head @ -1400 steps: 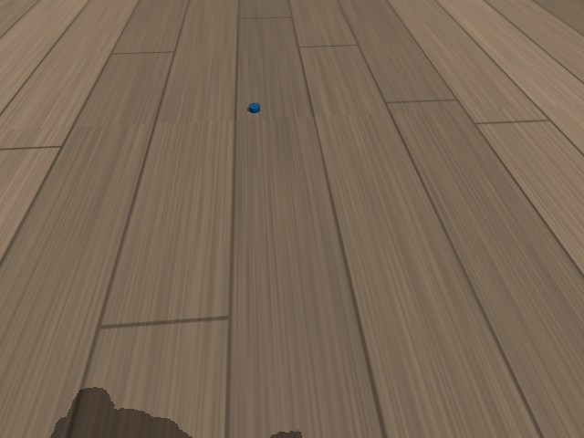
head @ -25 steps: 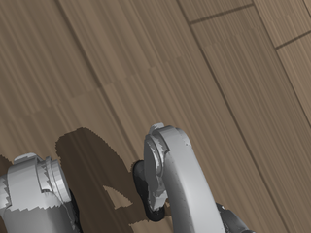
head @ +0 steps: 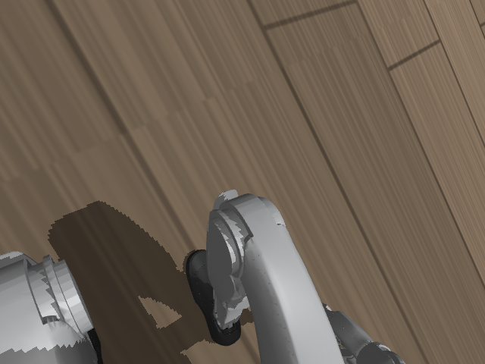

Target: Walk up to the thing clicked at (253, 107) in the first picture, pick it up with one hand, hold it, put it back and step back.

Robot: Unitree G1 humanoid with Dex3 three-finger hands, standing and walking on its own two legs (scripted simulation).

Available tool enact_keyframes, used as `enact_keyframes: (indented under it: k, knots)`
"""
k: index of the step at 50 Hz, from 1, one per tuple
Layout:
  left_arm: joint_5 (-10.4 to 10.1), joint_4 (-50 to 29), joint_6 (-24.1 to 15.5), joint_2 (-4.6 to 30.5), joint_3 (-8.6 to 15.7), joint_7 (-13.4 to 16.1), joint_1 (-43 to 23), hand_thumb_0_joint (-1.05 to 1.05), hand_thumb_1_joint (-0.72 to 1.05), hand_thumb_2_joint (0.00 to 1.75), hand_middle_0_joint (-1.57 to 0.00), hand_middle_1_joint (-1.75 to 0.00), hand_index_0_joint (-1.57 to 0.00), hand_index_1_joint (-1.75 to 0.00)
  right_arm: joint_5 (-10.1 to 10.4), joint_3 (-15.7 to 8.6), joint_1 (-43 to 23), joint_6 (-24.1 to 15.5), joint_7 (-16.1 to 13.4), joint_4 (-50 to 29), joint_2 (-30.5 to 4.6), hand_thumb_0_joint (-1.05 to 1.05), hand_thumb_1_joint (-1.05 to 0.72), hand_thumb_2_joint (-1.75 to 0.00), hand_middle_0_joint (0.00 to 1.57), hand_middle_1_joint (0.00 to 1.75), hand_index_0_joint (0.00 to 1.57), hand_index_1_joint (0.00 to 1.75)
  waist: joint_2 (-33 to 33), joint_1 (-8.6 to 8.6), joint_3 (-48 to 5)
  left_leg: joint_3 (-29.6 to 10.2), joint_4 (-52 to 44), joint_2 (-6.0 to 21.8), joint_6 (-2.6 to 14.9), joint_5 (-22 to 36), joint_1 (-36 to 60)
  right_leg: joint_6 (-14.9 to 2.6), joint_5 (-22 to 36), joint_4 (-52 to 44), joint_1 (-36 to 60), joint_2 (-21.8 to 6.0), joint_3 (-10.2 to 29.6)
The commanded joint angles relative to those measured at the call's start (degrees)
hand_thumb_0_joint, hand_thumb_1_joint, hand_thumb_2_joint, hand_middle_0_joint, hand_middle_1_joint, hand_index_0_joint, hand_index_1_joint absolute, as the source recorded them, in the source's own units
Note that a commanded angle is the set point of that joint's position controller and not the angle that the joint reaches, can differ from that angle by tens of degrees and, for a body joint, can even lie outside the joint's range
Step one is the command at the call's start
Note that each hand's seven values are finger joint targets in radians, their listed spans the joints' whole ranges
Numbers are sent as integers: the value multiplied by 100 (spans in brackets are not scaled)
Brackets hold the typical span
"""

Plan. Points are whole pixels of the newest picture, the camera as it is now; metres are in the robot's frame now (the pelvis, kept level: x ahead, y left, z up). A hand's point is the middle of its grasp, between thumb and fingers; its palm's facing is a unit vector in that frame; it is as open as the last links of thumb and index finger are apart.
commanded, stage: rest palm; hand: left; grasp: from above
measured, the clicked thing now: out of the picture +0.45 +0.40 -0.28
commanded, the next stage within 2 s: close in 1.26 s
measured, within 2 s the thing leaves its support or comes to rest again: neither
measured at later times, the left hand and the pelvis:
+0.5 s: hand out of the picture +0.43 +0.38 -0.24, palm faces -0.44 -0.17 -0.88, open 14.2 cm; pelvis +0.00 +0.00 +0.00, yaw -1 degrees
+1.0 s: hand out of the picture +0.43 +0.38 -0.25, palm faces -0.43 -0.17 -0.89, open 14.0 cm; pelvis +0.00 +0.00 +0.00, yaw -2 degrees
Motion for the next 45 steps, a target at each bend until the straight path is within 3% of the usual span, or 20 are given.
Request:
enact_keyframes:
  k: [1,2,3,4,11,13,15,16,18,22,27,29,32,36,37,38,41,42,43,45]
  knots:
    - [-235,-809,112,1557,48,173,-1425,0,-54,97,-6,-100,-6,-100,35,-541,856,-113,-36,-113,-1865,0,-89,-90,20,30,20,30,3217,-58,-3729,598,-1404,102,44,1154,3108,-438,1489,-1134,1717,213,-563]
    - [-309,-662,141,1650,162,175,-1294,0,-54,97,-6,-100,-6,-100,33,-538,861,-130,-29,-58,-1892,0,-89,-90,20,30,20,30,3161,-46,-3687,572,-1414,94,38,1127,3090,-437,1455,-1096,1663,201,-605]
    - [-349,-857,116,1528,29,134,-1326,0,-53,97,-6,-100,-6,-99,26,-520,850,-152,-19,-80,-1892,0,-89,-90,20,30,20,30,3221,-53,-3784,570,-1385,106,28,1274,3213,-428,1568,-1115,1765,220,-606]
    - [-360,-521,137,1690,180,130,-1122,0,-54,96,-6,-100,-6,-100,31,-533,878,-157,-22,-10,-1937,0,-89,-90,20,30,20,30,3118,-83,-3652,546,-1375,111,31,1169,3114,-426,1486,-1088,1751,207,-622]
    - [-452,-974,-46,1621,33,7,-1179,0,-53,96,-6,-100,-6,-100,-17,-436,859,-123,15,-40,-1952,0,-89,-90,20,30,20,30,3272,-77,-3753,474,-1359,146,5,1555,3294,-413,1750,-1083,1942,247,-693]
    - [-460,-672,-84,1636,58,15,-989,0,-53,97,-6,-100,-6,-100,0,-429,861,-106,22,-38,-1982,0,-89,-90,20,30,20,30,3003,-123,-3591,466,-1310,147,44,1451,3135,-390,1684,-1126,1944,254,-686]
    - [-413,-736,-139,1682,43,50,-999,0,-53,97,-6,-100,-6,-100,-46,-387,870,-98,31,-52,-1965,0,-89,-90,20,30,20,30,3004,-125,-3523,508,-1266,144,62,1388,3086,-372,1701,-1187,2055,261,-632]
    - [-405,-803,-167,1887,211,109,-1056,0,-54,97,-6,-100,-6,-100,-51,-376,917,-92,14,30,-1983,0,-89,-90,20,30,20,30,3096,-111,-3595,482,-1294,155,40,1431,3172,-383,1710,-1158,2057,248,-674]
    - [-373,-661,-194,1674,46,124,-963,0,-53,97,-6,-100,-6,-100,-67,-372,794,-113,34,-50,-1978,0,-89,-90,20,30,20,30,3135,-145,-3425,452,-1326,163,27,1379,3199,-404,1624,-1095,1885,249,-709]
    - [-349,-901,-288,1794,71,261,-1210,0,-54,98,-6,-99,-6,-100,-71,-374,769,-140,29,-36,-2020,0,-89,-90,20,30,20,30,3242,-146,-3613,438,-1301,178,11,1412,3266,-396,1693,-1117,1966,254,-713]
    - [-263,-445,-191,1703,1,369,-907,0,-51,96,-6,-101,-6,-100,-121,-317,757,-175,74,8,-2020,0,-89,-90,20,30,20,30,3038,-188,-3275,426,-1284,183,23,1287,3131,-384,1590,-1105,1870,272,-744]
    - [-299,-850,-189,1823,53,415,-1237,0,-52,96,-6,-101,-6,-100,-115,-344,729,-207,69,-24,-2070,0,-89,-90,20,30,20,30,3318,-145,-3510,405,-1329,189,-12,1364,3357,-407,1642,-1077,1879,261,-751]
    - [-315,-336,-127,1776,82,467,-864,0,-51,95,-6,-101,-6,-100,-115,-309,674,-242,92,40,-2075,0,-89,-90,20,30,20,30,3098,-172,-3198,365,-1349,197,-20,1199,3118,-398,1522,-1055,1789,275,-796]
    - [-360,-665,-114,1748,-27,471,-1175,0,-51,95,-6,-102,-7,-101,-135,-298,625,-291,94,-11,-2080,0,-89,-90,20,30,20,30,3243,-147,-3338,400,-1321,198,-19,1207,3128,-407,1569,-1076,1865,288,-742]
    - [-337,-674,-94,1981,164,497,-1154,0,-51,95,-6,-101,-6,-100,-130,-293,707,-297,91,31,-2116,0,-89,-90,20,30,20,30,3305,-147,-3500,361,-1337,198,-32,1322,3331,-403,1633,-1029,1897,257,-775]
    - [-342,-746,-99,1772,-48,468,-1233,0,-50,94,-6,-101,-7,-100,-118,-303,631,-317,96,-39,-2108,0,-89,-90,20,30,20,30,3359,-166,-3503,360,-1321,205,-42,1397,3324,-414,1699,-1000,1842,264,-781]
    - [-414,-469,-73,1653,-90,452,-1070,0,-49,93,-6,-102,-7,-101,-113,-285,621,-335,108,10,-2094,0,-89,-90,20,30,20,30,3105,-224,-3179,393,-1266,198,-12,1160,2967,-386,1566,-1091,1837,294,-774]
    - [-421,-377,-47,1845,78,457,-1005,0,-49,93,-6,-103,-7,-101,-121,-255,703,-327,111,43,-2093,0,-89,-90,20,30,20,30,3059,-187,-3259,374,-1298,196,-5,1135,3036,-382,1520,-1124,1904,287,-784]
    - [-369,-479,-39,1734,-79,420,-1061,0,-49,93,-6,-103,-7,-101,-128,-277,713,-334,115,-1,-2123,0,-89,-90,20,30,20,30,3172,-219,-3241,388,-1309,189,-10,1184,3070,-395,1562,-1096,1901,278,-758]
    - [-398,-600,-25,1861,29,390,-1075,0,-49,93,-6,-103,-7,-102,-133,-284,694,-341,125,-13,-2130,0,-89,-90,20,30,20,30,3290,-157,-3386,359,-1341,204,-34,1264,3237,-403,1585,-1062,1893,286,-788]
